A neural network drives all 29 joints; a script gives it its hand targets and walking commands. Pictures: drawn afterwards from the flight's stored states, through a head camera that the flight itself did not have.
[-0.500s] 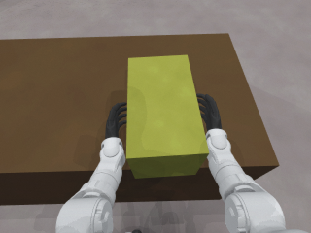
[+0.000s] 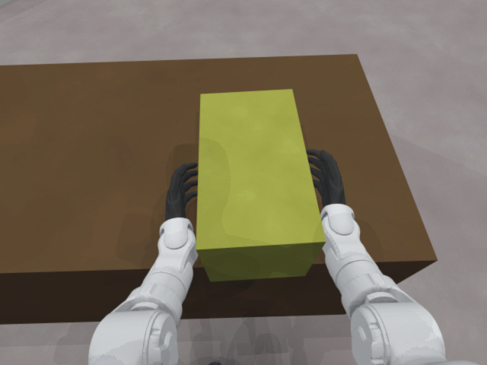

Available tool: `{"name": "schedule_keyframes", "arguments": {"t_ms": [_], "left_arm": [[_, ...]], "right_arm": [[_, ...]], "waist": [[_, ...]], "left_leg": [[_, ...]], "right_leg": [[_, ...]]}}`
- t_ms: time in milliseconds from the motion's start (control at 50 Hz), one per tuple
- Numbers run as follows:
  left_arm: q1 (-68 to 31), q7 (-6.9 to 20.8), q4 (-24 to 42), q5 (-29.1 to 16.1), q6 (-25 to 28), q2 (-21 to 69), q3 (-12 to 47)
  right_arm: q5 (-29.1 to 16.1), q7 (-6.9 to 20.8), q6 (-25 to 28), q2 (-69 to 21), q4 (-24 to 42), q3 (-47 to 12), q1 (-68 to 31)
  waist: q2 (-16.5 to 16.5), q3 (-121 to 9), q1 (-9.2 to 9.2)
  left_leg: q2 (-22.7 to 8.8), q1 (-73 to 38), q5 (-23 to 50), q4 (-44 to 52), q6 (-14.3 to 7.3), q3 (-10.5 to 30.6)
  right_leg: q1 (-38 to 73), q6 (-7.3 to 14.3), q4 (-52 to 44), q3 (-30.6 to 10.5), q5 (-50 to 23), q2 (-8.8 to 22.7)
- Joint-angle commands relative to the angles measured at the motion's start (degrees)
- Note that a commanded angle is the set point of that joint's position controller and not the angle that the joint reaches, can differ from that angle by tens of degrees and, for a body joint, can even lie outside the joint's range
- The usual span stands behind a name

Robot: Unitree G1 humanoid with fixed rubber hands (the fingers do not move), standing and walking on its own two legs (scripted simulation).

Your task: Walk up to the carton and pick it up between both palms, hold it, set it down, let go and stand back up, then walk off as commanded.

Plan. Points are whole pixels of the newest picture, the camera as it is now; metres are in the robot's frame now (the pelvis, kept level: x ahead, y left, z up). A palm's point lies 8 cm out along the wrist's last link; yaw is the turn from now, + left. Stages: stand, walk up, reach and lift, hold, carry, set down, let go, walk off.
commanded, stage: reach and lift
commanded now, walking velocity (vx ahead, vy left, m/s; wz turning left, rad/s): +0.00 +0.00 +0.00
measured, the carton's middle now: (252, 183) +0.44 -0.01 -0.01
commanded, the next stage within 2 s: none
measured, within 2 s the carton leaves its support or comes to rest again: leaves its support in 0.70 s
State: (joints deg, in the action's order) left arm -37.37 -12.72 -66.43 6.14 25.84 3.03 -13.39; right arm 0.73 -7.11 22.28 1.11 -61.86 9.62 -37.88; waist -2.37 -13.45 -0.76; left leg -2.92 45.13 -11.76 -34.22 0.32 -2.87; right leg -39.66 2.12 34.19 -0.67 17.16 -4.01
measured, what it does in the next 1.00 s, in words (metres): stands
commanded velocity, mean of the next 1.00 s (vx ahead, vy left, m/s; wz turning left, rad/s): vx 0.00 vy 0.00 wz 0.00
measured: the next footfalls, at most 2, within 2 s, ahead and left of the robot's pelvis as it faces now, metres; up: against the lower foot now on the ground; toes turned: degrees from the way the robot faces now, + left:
none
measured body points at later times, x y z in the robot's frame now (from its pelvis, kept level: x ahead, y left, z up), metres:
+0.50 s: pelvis +0.00 +0.00 +0.00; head +0.08 -0.01 +0.44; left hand +0.39 +0.13 +0.00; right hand +0.40 -0.15 +0.01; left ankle +0.03 +0.12 -0.72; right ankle -0.03 -0.09 -0.72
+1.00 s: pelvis -0.01 +0.00 +0.00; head +0.02 -0.01 +0.45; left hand +0.37 +0.14 +0.04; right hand +0.39 -0.14 +0.06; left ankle +0.03 +0.12 -0.72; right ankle -0.03 -0.09 -0.72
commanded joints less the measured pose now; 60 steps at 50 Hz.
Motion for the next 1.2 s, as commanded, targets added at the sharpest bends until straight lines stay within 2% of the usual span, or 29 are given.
{"name": "schedule_keyframes", "arguments": {"t_ms": [0, 120, 140, 180, 220, 240, 300, 320, 340, 380, 460, 520, 640, 660, 680, 700, 720, 820, 860, 920, 940, 960, 980, 1000, 1060, 1080, 1100, 1120, 1180], "left_arm": [[-35.5, 9.3, 13.2, 3.6, 6.2, 39.9, 21.5], [-34.6, 9.3, 12.6, 4.1, 5.6, 39.4, 21.4], [-35.9, 9.6, 11.5, 3.8, 5.3, 39.7, 22.2], [-36.7, 9.1, 13.6, 3.1, 5.3, 40.1, 22.4], [-36.5, 9.3, 13.1, 2.8, 5.2, 40.6, 23.5], [-37.9, 9.3, 14.1, 2.7, 5.3, 40.4, 24.1], [-35.4, 9.2, 14.5, 3.3, 5.2, 39.9, 24.1], [-38.5, 9.0, 16.1, 2.4, 4.8, 40.1, 25.3], [-37.4, 9.2, 13.3, 2.5, 4.2, 39.7, 24.5], [-38.6, 8.6, 15.3, 2.8, 4.7, 40.7, 25.6], [-36.7, 8.6, 15.3, 2.8, 3.5, 40.4, 25.5], [-40.3, 8.4, 19.7, 2.0, 3.5, 40.0, 26.9], [-41.7, 8.5, 26.9, -1.1, 1.2, 41.6, 31.1], [-43.2, 8.1, 28.5, -1.0, 0.9, 41.7, 31.6], [-41.7, 8.0, 30.4, -0.7, 0.6, 42.3, 32.0], [-42.0, 8.4, 30.8, -1.7, -0.3, 42.0, 33.2], [-43.1, 8.1, 31.9, -2.0, -0.9, 42.9, 34.2], [-40.9, 7.3, 35.5, -2.0, -5.4, 43.0, 35.9], [-43.4, 7.1, 41.4, -4.1, -6.5, 44.6, 39.6], [-43.5, 7.3, 40.8, -3.0, -9.0, 43.6, 37.8], [-41.5, 7.5, 40.3, -3.4, -10.2, 43.1, 38.1], [-43.9, 7.5, 40.0, -3.9, -10.7, 42.8, 37.3], [-43.4, 7.5, 41.2, -3.1, -11.3, 42.7, 35.7], [-44.6, 7.5, 41.9, -4.2, -12.2, 43.1, 37.3], [-45.2, 7.6, 41.2, -4.7, -14.9, 43.5, 36.9], [-46.6, 7.8, 39.7, -4.0, -15.3, 41.3, 33.9], [-50.3, 7.6, 39.3, -4.5, -16.5, 42.0, 34.6], [-49.4, 7.8, 41.4, -4.2, -17.3, 41.1, 33.1], [-53.2, 8.4, 37.2, -4.3, -19.7, 38.4, 29.5]], "right_arm": [[10.7, 7.6, 0.6, -46.5, 11.7, -25.1, -25.9], [9.8, 7.5, -0.3, -48.0, 13.3, -27.5, -26.2], [10.7, 7.1, -0.5, -48.0, 12.7, -26.7, -26.0], [9.4, 7.6, -0.4, -47.4, 13.6, -26.0, -27.2], [9.1, 7.0, -0.4, -48.9, 14.3, -28.6, -27.3], [9.8, 6.8, -0.6, -48.1, 12.6, -27.7, -26.9], [8.7, 6.7, -0.6, -49.1, 14.7, -30.0, -25.4], [8.5, 6.5, -0.9, -48.6, 14.4, -28.8, -26.9], [8.3, 6.6, -1.1, -48.4, 16.2, -29.5, -28.5], [8.1, 6.8, -0.8, -48.9, 14.6, -28.8, -27.8], [7.6, 6.4, -1.4, -49.4, 17.3, -30.3, -28.4], [6.9, 6.2, -1.4, -50.0, 17.6, -31.3, -28.6], [3.8, 5.7, -2.0, -51.1, 27.8, -35.0, -32.3], [4.3, 5.5, -2.5, -51.5, 25.6, -33.9, -31.3], [3.1, 5.5, -2.5, -51.8, 28.2, -35.7, -31.7], [3.4, 5.0, -3.1, -52.3, 31.4, -35.9, -32.8], [3.2, 4.8, -3.7, -52.1, 29.1, -35.0, -32.5], [1.2, 4.5, -5.6, -49.1, 30.8, -33.9, -33.6], [-1.0, 4.4, -6.5, -50.1, 33.4, -36.7, -33.9], [-1.4, 3.8, -8.3, -49.0, 30.6, -34.5, -34.2], [-2.0, 3.8, -8.8, -48.3, 34.0, -35.8, -34.3], [-1.6, 3.8, -9.0, -47.8, 34.4, -34.2, -37.4], [-2.2, 4.1, -9.8, -48.6, 34.3, -34.8, -38.1], [-3.1, 4.2, -10.3, -48.8, 35.6, -34.9, -38.8], [-4.5, 4.3, -11.8, -47.8, 36.7, -34.8, -42.9], [-3.4, 4.5, -12.9, -47.8, 35.2, -33.2, -43.0], [-3.0, 4.8, -14.0, -47.2, 33.2, -31.0, -45.6], [-4.6, 4.9, -15.0, -48.0, 32.9, -33.0, -43.7], [-3.7, 5.2, -17.9, -48.3, 30.2, -29.4, -45.9]], "waist": [[0.8, -44.0, 0.47], [2.7, -43.7, 1.66], [3.2, -42.7, 0.30], [1.8, -43.2, 0.43], [2.4, -44.1, 1.55], [2.9, -44.3, -0.10], [1.6, -45.1, 1.62], [1.6, -45.2, 0.04], [2.7, -42.7, 1.46], [0.6, -45.2, 0.86], [2.4, -44.3, 2.00], [2.7, -44.9, 1.36], [3.1, -51.9, 1.24], [2.6, -51.3, 0.81], [3.0, -51.5, 2.09], [4.1, -52.2, 0.19], [3.1, -50.7, -0.83], [1.7, -49.6, -0.44], [0.7, -51.3, -1.04], [0.7, -47.8, -1.30], [2.4, -48.7, -1.23], [3.2, -47.6, -1.16], [3.8, -46.8, 0.78], [2.3, -47.7, -0.48], [3.7, -43.7, 0.54], [4.2, -41.7, 1.99], [3.0, -37.5, 0.49], [3.4, -35.6, 2.51], [4.7, -30.4, 1.93]], "left_leg": [[1.5, -29.7, 28.9, -2.7, 2.2, 4.6], [1.8, -27.0, 26.0, -2.4, 1.4, 4.5], [1.9, -27.0, 26.1, -1.9, 1.7, 5.2], [1.7, -29.2, 26.6, -1.9, 1.9, 5.2], [2.1, -26.1, 26.2, -2.6, 1.6, 4.7], [1.9, -26.3, 27.0, -2.7, 1.9, 5.4], [2.1, -26.7, 27.5, -3.0, 1.8, 5.0], [2.0, -27.7, 27.1, -2.8, 1.9, 5.4], [2.2, -26.6, 24.6, -2.2, 1.6, 5.4], [2.0, -28.4, 26.4, -2.9, 2.1, 5.3], [2.1, -27.2, 25.6, -2.5, 1.7, 5.6], [2.2, -25.9, 24.9, -2.6, 1.4, 5.5], [2.3, -28.9, 28.8, -3.8, 1.5, 6.1], [2.0, -29.2, 29.4, -3.8, 2.0, 6.5], [2.1, -30.4, 31.7, -4.1, 1.9, 6.7], [2.3, -29.8, 29.8, -3.8, 1.6, 7.0], [2.3, -30.1, 29.1, -3.4, 1.9, 7.3], [1.3, -36.6, 33.9, -3.4, 2.0, 8.3], [1.2, -38.3, 36.3, -3.5, 2.5, 9.0], [1.4, -40.6, 34.3, -2.5, 2.4, 8.6], [1.5, -41.1, 34.8, -3.0, 2.0, 8.5], [1.6, -40.0, 32.0, -2.2, 2.0, 8.5], [1.7, -39.4, 31.2, -1.9, 1.5, 7.8], [1.8, -40.4, 31.4, -1.7, 1.9, 8.0], [1.3, -41.5, 30.5, -0.4, 1.7, 7.9], [2.2, -38.6, 25.5, 0.1, 1.4, 6.9], [1.9, -38.2, 21.0, 1.5, 1.5, 6.8], [1.8, -38.6, 21.9, 1.6, 1.3, 6.5], [2.2, -35.9, 13.4, 4.1, 0.0, 5.5]], "right_leg": [[23.2, -4.6, 1.4, 0.5, -49.6, 2.1], [26.7, -5.2, 1.7, -0.4, -49.3, 2.6], [26.8, -5.3, 1.9, -0.6, -50.9, 2.6], [24.8, -4.8, 1.2, -0.1, -47.9, 2.2], [26.8, -5.5, 2.1, -0.6, -50.6, 2.5], [26.6, -5.4, 2.4, -0.5, -50.8, 2.1], [27.1, -5.4, 2.2, -0.8, -51.7, 2.4], [26.2, -5.6, 2.4, -0.4, -51.0, 2.0], [26.9, -5.4, 1.5, -1.0, -48.0, 2.5], [23.9, -5.0, 1.7, 0.0, -47.1, 1.8], [25.9, -5.4, 1.6, -1.0, -47.3, 2.2], [27.0, -5.6, 1.9, -1.0, -48.2, 2.1], [28.0, -6.3, 2.3, -1.1, -51.9, 1.8], [27.1, -6.1, 2.3, -0.7, -51.7, 1.6], [28.5, -6.1, 2.3, -0.9, -53.9, 1.4], [28.8, -6.8, 2.6, -1.1, -54.6, 1.8], [27.5, -6.5, 1.8, -1.0, -52.7, 1.8], [24.9, -6.2, 0.3, 0.0, -48.8, 0.8], [25.8, -6.1, -0.2, 0.0, -49.2, 0.5], [25.3, -5.6, -2.3, -0.1, -46.0, 0.6], [25.5, -6.0, -1.9, -0.1, -47.8, 0.4], [25.5, -6.0, -2.5, -0.4, -44.6, 0.6], [26.3, -5.9, -2.5, -0.6, -43.1, 0.7], [26.6, -6.1, -3.0, -0.5, -42.4, 0.7], [25.2, -5.9, -4.3, -0.4, -38.6, 0.3], [25.5, -5.6, -5.0, -0.9, -36.0, 1.0], [22.8, -5.2, -6.1, -0.4, -29.3, 1.2], [24.1, -5.2, -5.9, -0.9, -29.4, 1.2], [22.1, -5.4, -7.6, -1.3, -19.6, 1.8]]}}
